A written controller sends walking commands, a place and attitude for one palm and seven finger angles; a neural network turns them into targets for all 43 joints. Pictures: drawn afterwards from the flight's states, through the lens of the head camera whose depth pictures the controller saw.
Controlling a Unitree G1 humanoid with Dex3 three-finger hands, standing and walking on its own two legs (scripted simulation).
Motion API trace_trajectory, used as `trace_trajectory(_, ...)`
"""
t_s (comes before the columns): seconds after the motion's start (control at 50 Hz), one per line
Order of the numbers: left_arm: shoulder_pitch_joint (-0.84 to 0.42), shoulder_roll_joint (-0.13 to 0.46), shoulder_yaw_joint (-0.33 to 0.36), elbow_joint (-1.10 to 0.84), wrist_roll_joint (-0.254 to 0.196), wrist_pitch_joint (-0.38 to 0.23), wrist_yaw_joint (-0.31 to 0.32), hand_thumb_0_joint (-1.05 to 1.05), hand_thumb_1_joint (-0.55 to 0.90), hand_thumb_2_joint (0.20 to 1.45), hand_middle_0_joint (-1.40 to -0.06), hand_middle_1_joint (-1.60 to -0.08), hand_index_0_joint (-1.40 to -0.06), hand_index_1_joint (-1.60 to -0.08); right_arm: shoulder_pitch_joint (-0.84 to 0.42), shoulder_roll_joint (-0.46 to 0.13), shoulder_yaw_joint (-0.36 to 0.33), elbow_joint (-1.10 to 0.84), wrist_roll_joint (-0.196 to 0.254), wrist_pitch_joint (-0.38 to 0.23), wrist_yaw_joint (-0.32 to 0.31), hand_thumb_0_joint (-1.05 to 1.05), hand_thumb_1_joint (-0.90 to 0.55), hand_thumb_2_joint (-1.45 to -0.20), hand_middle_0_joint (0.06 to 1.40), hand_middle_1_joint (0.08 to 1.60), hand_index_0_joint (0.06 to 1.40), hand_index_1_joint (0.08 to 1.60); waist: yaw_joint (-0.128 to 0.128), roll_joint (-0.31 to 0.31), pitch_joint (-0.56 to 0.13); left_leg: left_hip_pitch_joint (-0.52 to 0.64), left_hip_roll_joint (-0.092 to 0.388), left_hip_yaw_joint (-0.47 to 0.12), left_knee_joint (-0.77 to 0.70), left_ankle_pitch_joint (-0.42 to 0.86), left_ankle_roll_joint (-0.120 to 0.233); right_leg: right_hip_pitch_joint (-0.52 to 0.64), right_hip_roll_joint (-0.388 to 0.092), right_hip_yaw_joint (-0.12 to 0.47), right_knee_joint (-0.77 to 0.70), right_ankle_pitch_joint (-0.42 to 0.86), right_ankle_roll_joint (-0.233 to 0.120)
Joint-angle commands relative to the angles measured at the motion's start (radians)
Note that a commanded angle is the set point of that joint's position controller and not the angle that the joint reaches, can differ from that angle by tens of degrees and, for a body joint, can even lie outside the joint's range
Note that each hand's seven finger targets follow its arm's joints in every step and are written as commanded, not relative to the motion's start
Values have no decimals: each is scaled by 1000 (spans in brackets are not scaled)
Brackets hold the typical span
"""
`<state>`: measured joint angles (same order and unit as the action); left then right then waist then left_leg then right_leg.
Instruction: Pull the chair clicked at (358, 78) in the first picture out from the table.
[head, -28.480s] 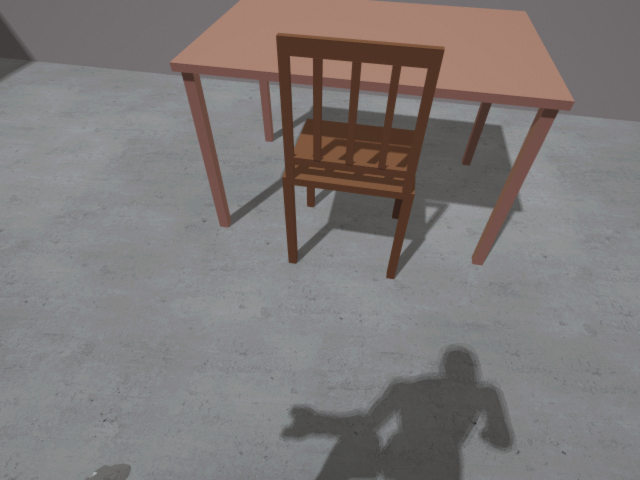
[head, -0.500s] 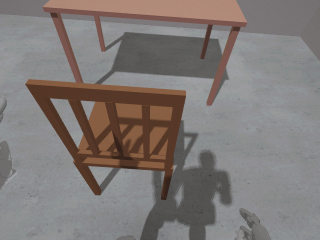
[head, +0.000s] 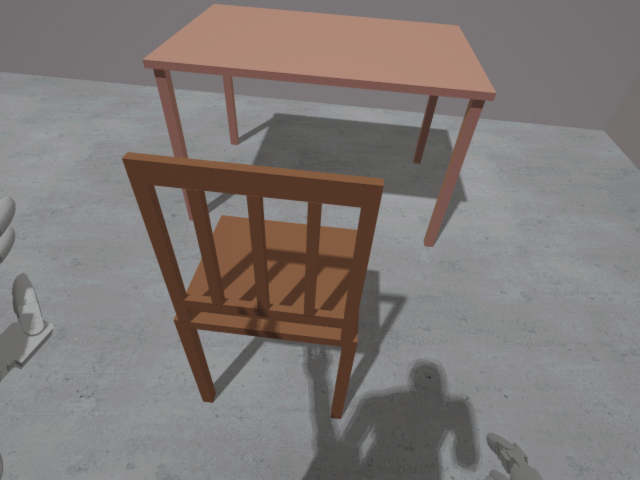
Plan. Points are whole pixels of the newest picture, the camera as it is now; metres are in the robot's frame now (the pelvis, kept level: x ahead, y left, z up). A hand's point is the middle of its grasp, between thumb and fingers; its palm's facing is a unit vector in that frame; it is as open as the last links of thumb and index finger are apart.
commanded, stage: stop stepping back and stand still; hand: left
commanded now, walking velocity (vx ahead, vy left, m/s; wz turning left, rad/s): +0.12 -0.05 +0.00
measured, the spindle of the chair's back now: (259, 257) +0.53 +0.15 -0.07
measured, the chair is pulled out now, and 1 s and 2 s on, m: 0.69 0.69 0.69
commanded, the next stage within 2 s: let the arm hang, fingers relaxed in 0.12 s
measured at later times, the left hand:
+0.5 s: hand out of the picture +0.10 +0.15 -0.15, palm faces +0.03 -0.99 -0.10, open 7.2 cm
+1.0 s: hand out of the picture -0.04 +0.17 -0.15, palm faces -0.01 -0.98 -0.22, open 7.4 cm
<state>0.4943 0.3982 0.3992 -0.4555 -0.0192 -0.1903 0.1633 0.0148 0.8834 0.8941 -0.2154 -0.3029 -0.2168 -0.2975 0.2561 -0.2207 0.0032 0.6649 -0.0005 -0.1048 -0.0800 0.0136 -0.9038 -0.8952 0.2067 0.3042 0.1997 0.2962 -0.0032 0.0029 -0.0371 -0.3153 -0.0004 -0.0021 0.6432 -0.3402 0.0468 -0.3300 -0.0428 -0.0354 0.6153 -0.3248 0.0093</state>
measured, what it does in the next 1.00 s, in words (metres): stands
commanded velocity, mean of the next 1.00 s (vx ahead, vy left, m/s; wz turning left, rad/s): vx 0.01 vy -0.01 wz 0.00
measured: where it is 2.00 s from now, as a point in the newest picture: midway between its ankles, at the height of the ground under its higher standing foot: outside the picture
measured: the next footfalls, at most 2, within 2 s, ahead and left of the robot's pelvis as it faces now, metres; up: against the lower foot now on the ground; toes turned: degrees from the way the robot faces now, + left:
none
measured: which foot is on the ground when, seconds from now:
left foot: down 0.00-1.00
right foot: down 0.00-1.00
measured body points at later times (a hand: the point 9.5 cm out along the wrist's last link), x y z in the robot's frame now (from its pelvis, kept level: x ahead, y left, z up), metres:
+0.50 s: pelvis +0.00 +0.00 +0.01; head +0.00 +0.02 +0.45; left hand +0.10 +0.20 -0.14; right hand +0.08 -0.24 -0.12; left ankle +0.04 +0.09 -0.72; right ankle +0.00 -0.12 -0.72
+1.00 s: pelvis +0.00 -0.01 +0.02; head +0.01 -0.02 +0.46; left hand -0.04 +0.22 -0.14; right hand -0.03 -0.22 -0.15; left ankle +0.04 +0.10 -0.72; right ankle +0.00 -0.12 -0.72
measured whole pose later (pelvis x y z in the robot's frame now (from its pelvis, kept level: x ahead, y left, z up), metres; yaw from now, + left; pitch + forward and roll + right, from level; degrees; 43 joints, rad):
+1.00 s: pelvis +0.00 -0.01 +0.02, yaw +0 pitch -1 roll +0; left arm 0.39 0.17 -0.04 1.06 0.01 0.01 0.03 0.01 0.91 0.89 -0.20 -0.30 -0.20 -0.29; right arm 0.37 -0.14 0.01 1.06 -0.02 0.00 -0.02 0.01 -0.91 -0.90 0.20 0.30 0.20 0.30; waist -0.01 0.03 0.03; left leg -0.24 -0.01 0.02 0.45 -0.19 0.03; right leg -0.19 -0.01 -0.05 0.45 -0.24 -0.01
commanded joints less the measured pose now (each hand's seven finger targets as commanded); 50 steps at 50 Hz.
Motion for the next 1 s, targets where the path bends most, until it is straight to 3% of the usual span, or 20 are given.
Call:
trace_trajectory(0.0,-105,220,136,-224,15,-60,10,0,900,900,-200,-300,-200,-300,-105,-88,-50,-180,17,-65,-11,0,-900,-900,200,300,200,300,-13,292,63,-157,285,-413,-527,-461,131,-49,42,12,404,-156,3)
trace_trajectory(0.04,-92,203,119,-224,17,-60,3,0,900,900,-200,-300,-200,-300,-134,-87,-49,-177,13,-73,6,0,-900,-900,200,300,200,300,2,208,85,-244,245,-336,-490,-382,123,37,14,27,323,-124,-5)
trace_trajectory(0.06,-90,188,102,-236,16,-62,0,0,900,900,-200,-300,-200,-300,-122,-89,-47,-173,17,-81,11,0,-900,-900,200,300,200,300,10,165,86,-231,214,-249,-443,-294,95,98,7,0,148,-112,-7)
trace_trajectory(0.1,-62,217,116,-248,14,-63,4,0,900,900,-200,-300,-200,-300,-100,-94,-40,-163,20,-98,8,0,-900,-900,200,300,200,300,19,133,52,-140,165,-163,-335,-172,57,183,21,-33,-143,-5,-8)
trace_trajectory(0.12,-36,216,117,-242,10,-65,3,0,900,900,-200,-300,-200,-300,-101,-91,-36,-156,13,-101,7,0,-900,-900,200,300,200,300,17,110,27,-112,139,-146,-282,-131,37,214,16,-7,-242,19,-20)
trace_trajectory(0.16,-53,219,124,-225,-2,-64,-4,0,900,900,-200,-300,-200,-300,-104,-94,-40,-148,5,-103,9,0,-900,-900,200,300,200,300,-8,23,23,-79,71,-101,-174,-92,3,175,-69,179,-320,61,-88)
trace_trajectory(0.18,-73,233,145,-217,-11,-67,-3,0,900,900,-200,-300,-200,-300,-101,-98,-41,-143,0,-104,7,0,-900,-900,200,300,200,300,-16,26,7,-26,55,-77,-151,-57,-3,132,-110,228,-328,83,-107)
trace_trajectory(0.2,-65,-25,-303,546,81,93,-137,0,900,900,-200,-300,-200,-300,-59,-150,-92,69,0,-119,86,0,-900,-900,200,300,200,300,-86,-80,-2,-11,70,-40,20,174,-22,42,-175,106,-151,345,-111)
trace_trajectory(0.22,-51,-114,-285,567,65,174,-150,0,900,900,-200,-300,-200,-300,39,-95,-79,68,-2,-21,87,0,-900,-900,200,300,200,300,-50,-106,-69,68,62,-57,30,299,-32,-7,-142,114,-110,391,-110)
trace_trajectory(0.28,-98,-110,-315,649,53,195,-151,0,900,900,-200,-300,-200,-300,-7,-93,-53,36,-17,44,85,0,-900,-900,200,300,200,300,-15,-113,-34,-5,93,-130,-59,261,10,7,-81,58,-96,188,-69)
trace_trajectory(0.34,-159,-87,-334,796,51,197,-146,0,900,900,-200,-300,-200,-300,-29,-107,-45,48,-31,60,84,0,-900,-900,200,300,200,300,-1,-160,-22,-30,81,-163,-109,387,22,111,-68,80,-79,271,-76)
trace_trajectory(0.38,-175,-80,-347,905,46,201,-142,0,900,900,-200,-300,-200,-300,-26,-115,-35,77,-30,65,76,0,-900,-900,200,300,200,300,4,-111,-22,19,86,-169,-156,449,23,140,-56,84,-98,267,-68)
trace_trajectory(0.46,-152,-61,-373,1124,35,198,-135,0,900,900,-200,-300,-200,-300,-18,-99,-19,152,-23,73,70,0,-900,-900,200,300,200,300,11,143,28,53,77,-139,-236,323,13,145,-43,94,-174,144,-59)
trace_trajectory(0.5,-137,-61,-384,1207,33,194,-135,0,900,900,-200,-300,-200,-300,3,-86,-15,183,-17,80,66,0,-900,-900,200,300,200,300,6,181,67,56,75,-130,-260,222,11,133,-39,90,-219,121,-60)
trace_trajectory(0.54,-115,-100,-368,1233,37,193,-129,0,900,900,-200,-300,-200,-300,39,-58,-23,198,-23,84,62,0,-900,-900,200,300,200,300,3,240,23,77,78,-130,-279,157,14,156,-40,69,-230,114,-65)
trace_trajectory(0.56,-124,-96,-378,1257,34,193,-130,0,900,900,-200,-300,-200,-300,48,-61,-22,210,-22,88,62,0,-900,-900,200,300,200,300,2,238,26,69,80,-131,-289,115,12,161,-39,68,-238,97,-65)
trace_trajectory(0.66,-139,-104,-393,1342,32,194,-136,0,900,900,-200,-300,-200,-300,106,-70,-30,251,-18,99,62,0,-900,-900,200,300,200,300,-5,28,107,19,92,-154,-339,-46,16,118,-36,70,-272,15,-63)
trace_trajectory(0.78,-101,-114,-406,1416,28,188,-131,0,900,900,-200,-300,-200,-300,155,-56,-24,306,-15,97,61,0,-900,-900,200,300,200,300,-7,-62,107,58,85,-125,-311,3,19,82,-52,91,-293,-2,-67)
trace_trajectory(0.9,-80,-125,-417,1461,24,184,-125,0,900,900,-200,-300,-200,-300,175,-26,-14,359,-11,96,58,0,-900,-900,200,300,200,300,-9,-37,149,72,80,-101,-293,65,17,44,-55,102,-297,13,-74)
trace_trajectory(0.98,-59,-139,-419,1485,22,180,-121,0,900,900,-200,-300,-200,-300,187,-8,-8,384,-11,89,55,0,-900,-900,200,300,200,300,-5,-18,124,84,81,-94,-285,124,16,68,-59,106,-281,71,-74)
